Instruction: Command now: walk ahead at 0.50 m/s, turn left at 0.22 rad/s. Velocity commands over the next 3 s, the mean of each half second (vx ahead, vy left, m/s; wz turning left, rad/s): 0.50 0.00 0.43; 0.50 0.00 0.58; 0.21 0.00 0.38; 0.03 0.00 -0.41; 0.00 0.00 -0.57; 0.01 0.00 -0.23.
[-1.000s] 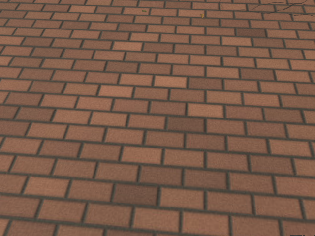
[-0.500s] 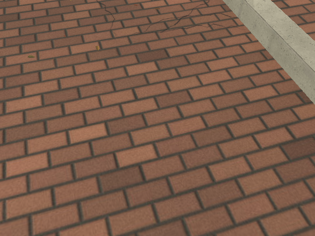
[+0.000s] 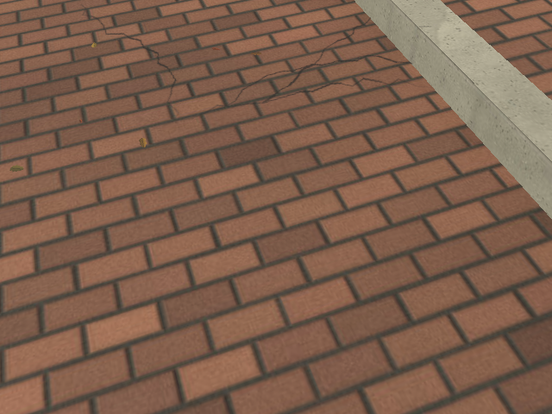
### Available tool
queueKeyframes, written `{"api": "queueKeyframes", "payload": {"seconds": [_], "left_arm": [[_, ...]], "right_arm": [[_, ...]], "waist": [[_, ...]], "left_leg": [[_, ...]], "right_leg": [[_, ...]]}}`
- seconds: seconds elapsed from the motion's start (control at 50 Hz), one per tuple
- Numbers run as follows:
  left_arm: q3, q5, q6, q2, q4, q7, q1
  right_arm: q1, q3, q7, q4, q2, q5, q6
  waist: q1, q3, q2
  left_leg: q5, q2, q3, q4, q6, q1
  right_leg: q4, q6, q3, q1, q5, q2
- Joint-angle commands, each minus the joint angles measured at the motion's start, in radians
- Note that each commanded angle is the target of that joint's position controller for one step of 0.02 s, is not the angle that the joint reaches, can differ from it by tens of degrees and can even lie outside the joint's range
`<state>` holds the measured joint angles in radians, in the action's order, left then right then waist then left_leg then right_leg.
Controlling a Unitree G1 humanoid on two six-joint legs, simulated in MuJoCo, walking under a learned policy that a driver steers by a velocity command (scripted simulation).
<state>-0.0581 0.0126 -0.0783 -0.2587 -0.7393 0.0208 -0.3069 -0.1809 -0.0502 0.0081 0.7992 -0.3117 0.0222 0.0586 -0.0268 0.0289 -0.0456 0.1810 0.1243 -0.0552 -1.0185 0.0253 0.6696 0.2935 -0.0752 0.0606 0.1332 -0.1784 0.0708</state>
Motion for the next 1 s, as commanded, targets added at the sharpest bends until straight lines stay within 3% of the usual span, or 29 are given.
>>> {"api": "queueKeyframes", "payload": {"seconds": [0.02, 0.1, 0.18, 0.22, 0.24, 0.26, 0.28, 0.3, 0.32, 0.34, 0.36, 0.38, 0.4, 0.42, 0.48, 0.54, 0.58, 0.62, 0.68, 0.72, 0.74, 0.76, 0.78, 0.8, 0.82, 0.84, 0.86, 0.9, 1.0], "left_arm": [[-0.036, 0.004, -0.029, -0.142, 0.051, -0.013, 0.055], [-0.042, -0.005, -0.025, -0.165, 0.011, -0.021, 0.017], [-0.052, -0.021, 0.003, -0.182, -0.029, -0.028, -0.019], [-0.060, -0.025, 0.020, -0.208, -0.029, -0.038, 0.001], [-0.063, -0.025, 0.029, -0.222, -0.026, -0.045, 0.011], [-0.062, -0.026, 0.039, -0.224, -0.021, -0.052, 0.028], [-0.051, -0.020, 0.038, -0.204, -0.010, -0.060, 0.017], [-0.008, 0.012, 0.014, -0.077, 0.040, -0.045, -0.089], [0.001, -0.002, -0.026, -0.097, 0.039, -0.027, -0.039], [-0.018, -0.046, -0.051, -0.163, 0.066, -0.012, 0.067], [-0.012, -0.048, -0.065, -0.158, 0.082, -0.012, 0.114], [-0.015, -0.023, -0.068, -0.155, 0.079, -0.019, 0.128], [-0.024, -0.009, -0.059, -0.164, 0.076, -0.024, 0.117], [-0.026, -0.004, -0.046, -0.160, 0.076, -0.024, 0.101], [-0.017, 0.005, -0.019, -0.123, 0.080, -0.029, 0.097], [-0.001, 0.004, -0.019, -0.088, 0.108, -0.029, 0.214], [0.003, -0.006, -0.025, -0.082, 0.122, -0.021, 0.285], [-0.002, -0.017, -0.033, -0.099, 0.135, -0.012, 0.328], [-0.018, -0.022, -0.046, -0.139, 0.137, -0.001, 0.318], [-0.034, -0.022, -0.055, -0.159, 0.112, -0.003, 0.224], [-0.048, -0.011, -0.060, -0.188, 0.094, -0.009, 0.128], [-0.061, 0.001, -0.060, -0.242, 0.082, -0.018, -0.015], [-0.078, 0.008, -0.045, -0.309, 0.044, -0.009, -0.075], [-0.057, -0.013, -0.042, -0.207, 0.067, -0.005, -0.037], [-0.043, -0.016, -0.036, -0.157, 0.073, -0.010, -0.002], [-0.034, -0.006, -0.031, -0.142, 0.076, -0.012, 0.040], [-0.028, -0.003, -0.028, -0.122, 0.066, -0.014, 0.065], [-0.023, -0.001, -0.033, -0.105, 0.052, -0.018, 0.077], [-0.041, -0.006, -0.036, -0.155, 0.007, -0.021, 0.061]], "right_arm": [[-0.001, -0.011, 0.004, -0.043, -0.046, -0.001, 0.001], [0.114, 0.002, 0.025, -0.082, -0.020, -0.002, 0.009], [0.177, 0.001, 0.050, -0.134, -0.026, -0.004, 0.009], [0.149, -0.010, 0.059, -0.150, -0.050, -0.005, 0.006], [0.091, -0.024, 0.059, -0.145, -0.073, -0.006, 0.001], [-0.038, -0.048, 0.055, -0.118, -0.112, -0.005, -0.002], [-0.201, -0.081, 0.040, -0.083, -0.179, -0.002, -0.007], [-0.257, -0.109, 0.026, -0.080, -0.299, 0.005, -0.007], [-0.275, -0.088, 0.029, -0.103, -0.244, 0.004, 0.001], [-0.248, -0.071, 0.028, -0.100, -0.184, -0.007, 0.006], [-0.191, -0.064, 0.024, -0.108, -0.159, -0.004, 0.009], [-0.123, -0.055, 0.021, -0.122, -0.130, -0.003, 0.007], [-0.078, -0.044, 0.017, -0.140, -0.104, -0.013, 0.007], [-0.054, -0.041, 0.014, -0.154, -0.097, -0.020, 0.005], [-0.055, -0.050, -0.002, -0.156, -0.124, -0.015, 0.009], [-0.091, -0.058, -0.017, -0.142, -0.144, -0.004, 0.003], [-0.123, -0.060, -0.023, -0.132, -0.147, -0.001, -0.005], [-0.157, -0.062, -0.025, -0.118, -0.150, 0.004, -0.012], [-0.168, -0.061, -0.029, -0.114, -0.139, 0.004, -0.020], [-0.143, -0.059, -0.029, -0.123, -0.123, 0.000, -0.025], [-0.142, -0.045, -0.026, -0.132, -0.084, -0.005, -0.023], [-0.167, -0.022, -0.023, -0.148, -0.020, -0.022, -0.020], [-0.293, -0.011, -0.022, -0.183, 0.007, 0.013, -0.011], [-0.272, -0.031, -0.026, -0.149, -0.104, 0.019, -0.013], [-0.166, -0.045, -0.025, -0.162, -0.146, 0.011, -0.018], [-0.120, -0.045, -0.026, -0.170, -0.133, 0.001, -0.022], [-0.088, -0.047, -0.022, -0.182, -0.120, -0.007, -0.022], [-0.099, -0.046, -0.010, -0.189, -0.084, 0.007, -0.029], [-0.027, -0.032, -0.002, -0.226, -0.036, 0.000, -0.041]], "waist": [[0.015, 0.005, 0.092], [-0.036, 0.046, 0.082], [-0.050, 0.062, 0.083], [-0.017, 0.023, 0.114], [0.019, -0.027, 0.135], [0.094, -0.098, 0.127], [0.169, -0.191, 0.073], [0.098, -0.304, -0.187], [0.134, -0.443, -0.143], [0.161, -0.321, -0.081], [0.133, -0.212, -0.014], [0.089, -0.132, 0.041], [0.051, -0.097, 0.025], [0.027, -0.085, 0.002], [0.009, -0.063, -0.004], [0.052, -0.039, -0.021], [0.085, -0.036, -0.037], [0.101, -0.034, -0.045], [0.081, -0.037, -0.064], [0.024, -0.057, -0.084], [-0.024, -0.127, -0.064], [-0.070, -0.267, 0.072], [-0.001, -0.341, 0.430], [-0.027, -0.250, 0.283], [-0.053, -0.139, 0.189], [-0.038, -0.086, 0.120], [-0.026, -0.040, 0.115], [-0.001, -0.028, 0.164], [-0.003, -0.005, 0.120]], "left_leg": [[-0.195, 0.006, -0.040, 0.139, 0.005, 0.005], [-0.318, -0.021, 0.015, 0.332, -0.015, -0.016], [-0.196, -0.042, 0.049, 0.412, -0.062, 0.042], [-0.082, -0.088, 0.105, 0.418, -0.097, -0.029], [-0.029, -0.127, 0.139, 0.409, -0.118, -0.118], [-0.041, -0.173, 0.161, 0.443, -0.148, -0.293], [-0.086, -0.151, 0.068, 0.469, -0.195, -0.580], [0.013, 0.119, -0.450, 0.504, -0.384, -0.977], [0.132, 0.210, -0.802, 0.679, -0.459, -1.103], [0.134, 0.183, -0.660, 0.709, -0.394, -1.033], [0.080, 0.142, -0.532, 0.712, -0.356, -0.888], [-0.019, 0.104, -0.431, 0.723, -0.329, -0.733], [-0.117, 0.074, -0.367, 0.746, -0.319, -0.617], [-0.164, 0.053, -0.341, 0.769, -0.320, -0.548], [-0.284, 0.017, -0.247, 0.794, -0.324, -0.430], [-0.219, -0.039, -0.184, 0.786, -0.275, -0.382], [-0.143, -0.050, -0.192, 0.773, -0.251, -0.376], [-0.091, -0.029, -0.241, 0.747, -0.242, -0.409], [-0.051, 0.008, -0.339, 0.660, -0.221, -0.496], [-0.080, -0.006, -0.364, 0.576, -0.193, -0.501], [-0.099, -0.056, -0.326, 0.445, -0.161, -0.462], [0.081, -0.131, -0.227, 0.160, -0.122, -0.342], [0.432, -0.233, -0.120, -0.133, -0.070, 0.003], [0.377, -0.150, -0.146, -0.254, -0.054, 0.109], [0.281, -0.121, -0.119, -0.279, -0.048, 0.130], [0.210, -0.089, -0.094, -0.263, -0.040, 0.096], [0.165, -0.064, -0.093, -0.221, -0.036, 0.083], [0.125, -0.030, -0.072, -0.174, -0.032, 0.022], [0.009, -0.008, -0.045, -0.015, -0.006, 0.086]], "right_leg": [[-0.173, -0.141, -0.084, 0.018, 0.234, -0.270], [-0.188, -0.109, -0.001, -0.042, 0.226, -0.286], [-0.109, -0.084, 0.032, -0.213, 0.344, -0.337], [0.002, -0.057, 0.062, -0.258, 0.636, -0.343], [0.104, -0.041, 0.079, -0.264, 0.813, -0.336], [0.286, -0.013, 0.111, -0.220, 0.898, -0.307], [0.542, 0.027, 0.121, -0.042, 0.745, -0.266], [0.940, 0.103, 0.096, 0.416, -0.018, -0.093], [1.089, 0.100, -0.128, 0.588, -0.414, 0.000], [1.109, 0.074, -0.179, 0.682, -0.344, -0.066], [1.033, 0.058, -0.163, 0.682, -0.256, -0.111], [0.936, 0.063, -0.152, 0.633, -0.202, -0.147], [0.873, 0.071, -0.153, 0.555, -0.163, -0.171], [0.842, 0.083, -0.151, 0.505, -0.145, -0.176], [0.707, 0.132, -0.117, 0.467, -0.074, -0.165], [0.462, 0.155, -0.108, 0.425, 0.135, -0.129], [0.331, 0.159, -0.104, 0.374, 0.239, -0.094], [0.266, 0.153, -0.120, 0.350, 0.260, -0.077], [0.202, 0.121, -0.154, 0.321, 0.180, -0.075], [0.157, 0.080, -0.134, 0.199, 0.128, -0.073], [0.149, 0.042, -0.158, 0.030, 0.112, -0.117], [0.154, -0.015, -0.337, -0.221, 0.035, -0.294], [0.033, -0.168, -0.820, -0.458, -0.243, -0.484], [-0.006, -0.148, -0.840, -0.403, -0.432, -0.478], [-0.010, -0.108, -0.672, -0.296, -0.370, -0.437], [-0.020, -0.089, -0.545, -0.191, -0.221, -0.395], [-0.038, -0.089, -0.454, -0.121, -0.106, -0.360], [-0.080, -0.081, -0.326, -0.052, 0.000, -0.319], [-0.133, -0.116, -0.157, -0.064, 0.192, -0.336]]}}
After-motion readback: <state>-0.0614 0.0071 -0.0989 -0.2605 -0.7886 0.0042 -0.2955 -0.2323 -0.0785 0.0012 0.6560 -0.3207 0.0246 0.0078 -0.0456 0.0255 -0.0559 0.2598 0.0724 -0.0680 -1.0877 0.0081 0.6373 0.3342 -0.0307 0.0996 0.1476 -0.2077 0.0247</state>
